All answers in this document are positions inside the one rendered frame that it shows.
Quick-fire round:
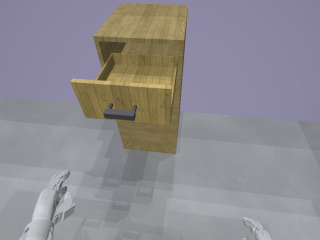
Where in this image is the drawer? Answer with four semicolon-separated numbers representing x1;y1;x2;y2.
70;53;179;126

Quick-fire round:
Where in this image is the left robot forearm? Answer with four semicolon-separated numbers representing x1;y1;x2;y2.
19;219;54;240

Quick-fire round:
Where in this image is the robot right hand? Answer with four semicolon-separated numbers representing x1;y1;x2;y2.
242;217;273;240

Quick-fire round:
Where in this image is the handle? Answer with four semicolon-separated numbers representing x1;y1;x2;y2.
103;103;137;121

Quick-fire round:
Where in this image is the cabinet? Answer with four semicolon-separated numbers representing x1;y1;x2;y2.
93;3;188;154

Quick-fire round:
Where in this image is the robot left hand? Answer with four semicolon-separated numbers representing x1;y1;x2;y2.
31;169;75;225

